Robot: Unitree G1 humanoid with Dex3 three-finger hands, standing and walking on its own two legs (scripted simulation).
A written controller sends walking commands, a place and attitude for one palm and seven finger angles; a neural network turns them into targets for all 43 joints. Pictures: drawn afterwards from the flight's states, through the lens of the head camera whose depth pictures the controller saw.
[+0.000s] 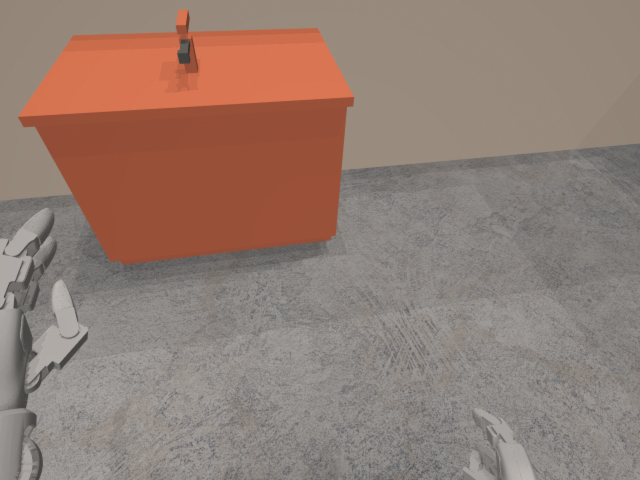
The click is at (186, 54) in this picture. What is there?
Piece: tap's lever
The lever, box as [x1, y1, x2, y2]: [177, 50, 189, 63]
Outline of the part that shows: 178,50 177,54 179,62 189,62 188,51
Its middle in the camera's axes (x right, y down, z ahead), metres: -0.38 -0.51 +1.07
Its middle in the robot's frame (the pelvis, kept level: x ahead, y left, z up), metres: +1.13 +0.45 +0.04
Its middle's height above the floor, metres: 0.81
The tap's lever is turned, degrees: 0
